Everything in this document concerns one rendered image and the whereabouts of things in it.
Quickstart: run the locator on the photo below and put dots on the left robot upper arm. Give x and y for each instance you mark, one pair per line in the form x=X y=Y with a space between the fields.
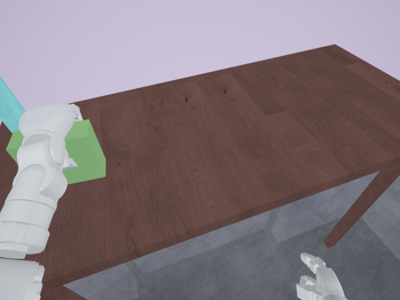
x=20 y=280

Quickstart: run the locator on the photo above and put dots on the robot left forearm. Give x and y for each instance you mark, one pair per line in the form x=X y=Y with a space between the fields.
x=32 y=201

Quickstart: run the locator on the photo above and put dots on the robot right hand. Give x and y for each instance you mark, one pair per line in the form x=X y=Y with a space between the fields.
x=326 y=281

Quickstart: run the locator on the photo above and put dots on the robot left hand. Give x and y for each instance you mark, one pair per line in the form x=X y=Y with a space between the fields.
x=58 y=117

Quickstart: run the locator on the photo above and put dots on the table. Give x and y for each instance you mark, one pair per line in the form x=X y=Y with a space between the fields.
x=196 y=154

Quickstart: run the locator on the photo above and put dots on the sponge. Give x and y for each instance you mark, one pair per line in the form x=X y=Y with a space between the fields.
x=82 y=146

